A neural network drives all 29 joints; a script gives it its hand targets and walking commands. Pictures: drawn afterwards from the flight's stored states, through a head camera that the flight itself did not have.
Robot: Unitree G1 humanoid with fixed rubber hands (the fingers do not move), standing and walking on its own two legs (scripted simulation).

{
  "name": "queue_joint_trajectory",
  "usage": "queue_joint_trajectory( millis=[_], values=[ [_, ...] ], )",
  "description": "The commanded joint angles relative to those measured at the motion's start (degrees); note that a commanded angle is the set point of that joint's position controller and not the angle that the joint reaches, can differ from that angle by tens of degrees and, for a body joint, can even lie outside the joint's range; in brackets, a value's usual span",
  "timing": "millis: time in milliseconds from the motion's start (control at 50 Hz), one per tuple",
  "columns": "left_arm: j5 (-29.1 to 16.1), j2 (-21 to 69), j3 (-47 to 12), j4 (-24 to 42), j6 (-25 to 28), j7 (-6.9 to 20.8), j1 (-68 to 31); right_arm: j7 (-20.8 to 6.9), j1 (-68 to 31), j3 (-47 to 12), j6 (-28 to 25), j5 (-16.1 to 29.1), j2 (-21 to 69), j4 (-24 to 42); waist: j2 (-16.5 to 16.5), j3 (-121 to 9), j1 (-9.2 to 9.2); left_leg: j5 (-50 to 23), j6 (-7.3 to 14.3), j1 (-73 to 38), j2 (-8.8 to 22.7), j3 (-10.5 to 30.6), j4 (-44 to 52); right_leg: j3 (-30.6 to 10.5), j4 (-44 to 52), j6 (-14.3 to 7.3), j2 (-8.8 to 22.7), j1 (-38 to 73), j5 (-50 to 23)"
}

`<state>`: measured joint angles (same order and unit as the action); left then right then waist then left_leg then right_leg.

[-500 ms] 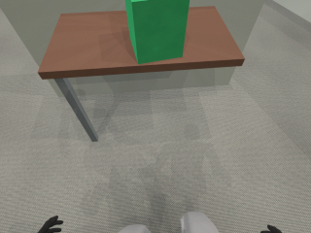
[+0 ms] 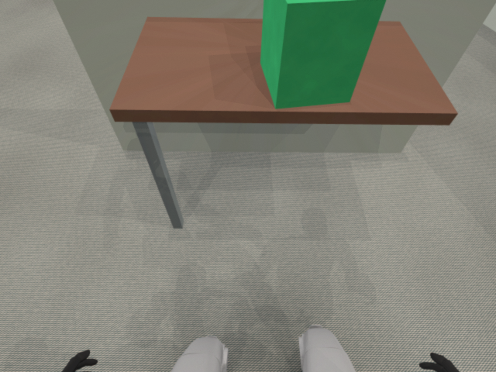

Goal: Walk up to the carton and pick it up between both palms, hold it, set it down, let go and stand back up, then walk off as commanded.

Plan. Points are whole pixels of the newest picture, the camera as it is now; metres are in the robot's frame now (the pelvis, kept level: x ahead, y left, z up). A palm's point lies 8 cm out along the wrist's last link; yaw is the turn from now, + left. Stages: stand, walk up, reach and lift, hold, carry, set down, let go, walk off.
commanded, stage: walk off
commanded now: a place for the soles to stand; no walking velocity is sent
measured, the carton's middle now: (310, 37) +0.80 -0.15 +0.09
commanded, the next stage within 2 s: stand in 1.20 s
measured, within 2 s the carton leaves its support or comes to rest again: neither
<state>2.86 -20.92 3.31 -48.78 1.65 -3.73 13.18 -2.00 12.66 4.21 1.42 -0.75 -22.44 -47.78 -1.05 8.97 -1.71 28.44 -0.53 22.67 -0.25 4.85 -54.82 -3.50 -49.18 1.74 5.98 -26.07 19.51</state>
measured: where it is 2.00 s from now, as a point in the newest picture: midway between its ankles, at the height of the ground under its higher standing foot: outside the picture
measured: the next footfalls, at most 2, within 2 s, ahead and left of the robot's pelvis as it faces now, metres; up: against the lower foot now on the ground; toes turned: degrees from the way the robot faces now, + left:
right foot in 0.36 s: +0.03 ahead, -0.14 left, +0.00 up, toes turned -6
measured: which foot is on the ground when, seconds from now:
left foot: down 0.00-1.00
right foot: up 0.00-0.34, down 0.36-1.00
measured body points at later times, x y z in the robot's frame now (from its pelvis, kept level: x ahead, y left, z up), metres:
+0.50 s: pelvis -0.02 +0.01 +0.01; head +0.02 +0.01 +0.46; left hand +0.13 +0.29 -0.11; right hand +0.01 -0.31 -0.10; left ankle +0.02 +0.12 -0.68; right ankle +0.02 -0.12 -0.69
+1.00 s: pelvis -0.04 -0.01 +0.02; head -0.01 +0.00 +0.46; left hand +0.11 +0.26 -0.11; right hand -0.04 -0.34 -0.09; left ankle +0.01 +0.11 -0.69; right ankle -0.01 -0.13 -0.69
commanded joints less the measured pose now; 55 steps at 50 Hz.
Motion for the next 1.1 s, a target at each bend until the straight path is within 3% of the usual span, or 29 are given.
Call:
queue_joint_trajectory(
  millis=[0,40,140,160,180,280,300,320,340,360,380,460,500,520,540,560,620,680,700,720,740,760,800,860,880,920,960,1020,1080],
  values=[
    [-3.6,-15.9,2.7,1.2,-0.3,0.3,-2.4,2.8,-5.2,3.4,-2.6,-1.4,-17.5,2.5,-3.7,-1.4,1.94,7.6,9.5,6.1,16.1,28.1,36.4,-6.9,-12.9,-2.8,-7.6,-3.2,12.2],
    [-4.3,-13.1,3.1,-1.2,-1.0,1.3,0.7,3.0,-3.1,2.2,-3.6,-1.8,-13.6,1.9,-9.2,-2.4,1.87,-2.4,4.7,-5.4,12.8,20.8,32.4,-8.0,-7.6,-1.9,-6.3,-7.0,8.5],
    [-3.7,-13.4,3.1,0.8,-0.1,2.2,-0.2,4.3,2.6,3.0,-5.4,-1.7,-13.6,0.8,-7.9,-13.5,0.02,-36.3,6.9,-24.3,14.9,19.0,23.4,-4.5,-2.6,-2.2,-5.8,-7.3,8.5],
    [-3.1,-13.5,2.9,2.7,-0.4,2.5,-2.6,5.2,5.0,3.4,-5.4,-1.0,-14.3,0.4,-4.8,-13.3,-1.14,-46.3,5.2,-26.5,15.0,18.7,21.6,-3.9,-2.4,-3.0,-6.1,-9.2,7.2],
    [-2.7,-12.8,3.4,2.4,-0.5,2.4,-1.4,5.4,5.2,3.9,-5.0,-1.3,-15.0,-0.2,-5.8,-13.9,-0.40,-47.4,7.6,-24.7,16.6,18.8,20.3,-4.6,-2.1,-2.9,-5.0,-6.5,8.5],
    [-2.2,-12.0,3.5,0.8,-0.1,3.6,0.6,5.6,-2.3,2.7,-5.2,-0.9,-15.5,0.0,-4.1,-11.0,4.17,-38.8,8.0,-6.1,14.7,10.0,18.3,0.9,10.9,-4.3,-4.3,10.3,-0.4],
    [-1.7,-11.8,3.7,0.7,-0.2,3.5,3.5,5.5,-3.1,2.5,-5.1,-1.2,-14.9,0.8,-1.5,-12.5,5.95,-36.6,8.2,-2.8,14.1,7.6,15.5,2.1,14.3,-5.8,-5.4,14.8,-0.9],
    [-1.5,-14.2,4.3,1.1,-0.2,3.4,2.5,5.9,-3.2,1.9,-5.4,-0.6,-14.2,1.4,2.0,-14.2,6.14,-33.6,4.4,0.3,11.4,5.1,11.9,-1.8,14.7,-7.9,-4.2,18.6,-12.1],
    [-0.9,-17.0,4.6,0.0,0.5,3.2,6.0,5.4,-0.7,1.9,-5.5,0.1,-13.0,1.8,10.7,-19.8,6.66,-28.2,3.2,2.6,5.7,-1.7,0.1,-8.4,16.9,-11.4,-0.5,25.3,-17.4],
    [-1.1,-18.7,4.5,2.1,-0.2,3.8,1.1,5.6,1.1,1.2,-5.4,1.0,-12.6,0.6,18.7,-18.1,5.03,-4.0,1.4,5.0,-1.3,-7.3,-4.4,-23.1,21.6,-17.6,6.5,19.1,-14.9],
    [-1.3,-16.2,3.5,1.8,-0.5,3.9,-1.4,5.3,-0.5,1.0,-4.4,0.6,-11.4,-0.5,13.7,-15.3,3.92,11.7,2.0,0.2,-2.2,-6.1,-2.6,-27.5,25.3,-17.7,9.9,11.4,-10.0],
    [-0.9,-14.8,2.6,4.3,-0.9,4.3,-8.6,5.2,6.9,1.8,-5.1,0.4,-11.9,-3.1,12.2,-7.8,-1.39,-2.2,4.3,-9.2,0.0,-4.5,14.1,-17.6,22.6,-11.9,3.7,-1.8,0.5],
    [-1.6,-11.1,2.5,3.7,-1.6,4.9,-8.2,5.6,7.1,1.6,-5.9,-0.4,-12.0,-3.2,4.2,-9.1,-1.01,-0.6,7.1,-12.9,5.2,6.1,25.6,-10.5,14.7,-6.5,-1.2,-4.2,-0.7],
    [-1.7,-9.9,2.3,3.2,-1.8,4.7,-8.0,5.7,6.9,2.2,-6.2,-0.9,-14.4,-3.5,3.0,-8.8,-0.55,0.0,7.4,-9.9,11.8,18.4,31.2,-8.4,4.2,-5.3,-5.1,-3.7,-6.4],
    [-1.7,-9.9,2.9,3.1,-2.2,4.7,-5.8,6.5,5.1,2.5,-6.4,-1.3,-17.1,-2.6,0.9,-7.1,1.40,-2.3,11.7,-5.7,19.7,29.1,35.0,-4.3,-3.0,-3.2,-7.9,-4.4,6.0],
    [-1.6,-12.4,3.2,3.0,-2.3,4.3,-5.3,6.3,1.0,2.5,-6.4,-1.1,-18.0,-2.3,-2.5,-5.7,2.07,4.5,14.3,-1.9,22.5,30.1,37.2,-3.9,-8.2,-3.8,-6.7,-4.3,11.4],
    [-1.0,-13.6,3.6,2.1,-1.7,5.1,-2.2,5.8,-2.6,1.9,-6.6,-1.5,-16.9,-0.7,0.8,-4.1,3.49,0.9,13.9,2.3,18.5,22.1,30.9,-2.0,-1.7,-4.5,-3.8,2.0,10.2],
    [-1.9,-12.0,3.4,1.7,-0.5,5.0,-0.2,5.0,-5.2,0.8,-6.4,-1.6,-15.2,-0.6,-2.5,-5.8,5.22,-5.1,8.5,4.7,12.0,11.3,24.7,0.0,11.7,-5.0,-5.8,11.0,2.7],
    [-1.4,-12.5,3.4,2.0,-0.2,5.2,-0.2,5.0,-2.8,0.5,-6.3,-1.4,-13.9,-0.3,-0.8,-9.8,5.33,-10.9,7.7,5.0,9.5,9.5,21.1,-3.7,14.2,-5.9,-4.7,15.0,2.2],
    [-1.6,-14.4,4.3,0.6,0.1,4.5,3.3,4.9,-4.2,0.1,-6.1,-0.4,-11.8,0.5,7.6,-13.4,7.62,-16.3,4.7,5.3,4.6,1.2,8.0,-8.7,20.5,-7.7,-1.2,22.2,-3.2],
    [-1.5,-15.8,3.8,1.8,0.3,4.2,2.3,5.0,-3.0,-0.5,-6.1,0.3,-11.0,0.4,13.2,-15.7,6.68,-13.5,2.4,3.9,-0.9,-3.5,-1.6,-23.2,24.0,-12.9,5.5,19.1,-9.1],
    [-1.7,-16.4,4.1,1.5,0.9,4.1,1.0,4.9,-1.8,-0.1,-5.5,0.5,-11.0,-0.5,9.3,-11.4,4.40,6.1,2.2,7.3,-2.2,-6.0,-4.1,-29.3,26.2,-13.8,10.8,16.7,-12.0],
    [-0.9,-17.0,3.3,2.9,-0.1,4.4,-2.0,4.6,0.1,0.4,-5.3,0.6,-12.6,-1.3,10.1,-9.3,3.12,10.5,3.2,4.1,-0.7,-1.2,-0.6,-26.8,25.4,-16.0,10.7,9.5,-5.9],
    [-0.6,-13.7,3.0,3.4,-0.5,4.4,-9.6,4.4,7.1,1.0,-5.7,0.9,-11.7,-4.5,11.7,-6.7,-0.80,-3.3,4.1,-6.0,-0.7,-3.7,13.6,-13.7,22.5,-10.9,4.0,2.2,-2.1],
    [-0.9,-13.6,3.0,3.4,-0.6,4.5,-9.1,4.3,9.2,0.3,-5.9,0.5,-11.2,-4.7,8.3,-9.2,-1.95,-6.1,5.1,-11.3,0.4,-1.5,20.6,-11.5,19.8,-8.4,3.2,1.6,-1.4],
    [-1.5,-10.4,2.2,3.8,-1.7,4.3,-8.2,5.0,8.3,1.6,-6.5,-0.8,-15.6,-4.7,-5.0,-9.0,-1.14,4.2,10.3,-10.7,12.8,23.2,33.0,-4.2,2.8,-4.9,-5.3,-5.2,3.4],
    [-1.2,-12.2,3.0,3.9,-1.2,4.3,-6.6,5.4,1.8,2.3,-6.4,-0.7,-19.1,-3.6,-0.8,-2.8,2.09,2.3,15.2,2.1,18.7,28.9,34.3,-0.3,-3.0,-4.5,-6.0,0.4,9.6],
    [-1.4,-12.5,3.4,2.4,-0.8,5.1,-0.7,4.9,-3.4,0.8,-6.4,-1.1,-16.6,-1.7,-1.4,-6.5,5.31,-2.0,9.7,4.5,12.4,15.4,27.1,-0.8,9.6,-5.8,-5.3,11.0,5.5],
    [-0.7,-17.7,4.7,2.4,0.8,4.5,0.3,4.6,-1.7,-0.7,-6.2,1.0,-10.9,0.0,11.7,-11.6,5.79,-5.3,2.3,6.8,-3.0,-2.0,1.5,-22.7,26.9,-11.8,8.5,17.9,-3.9]
  ],
)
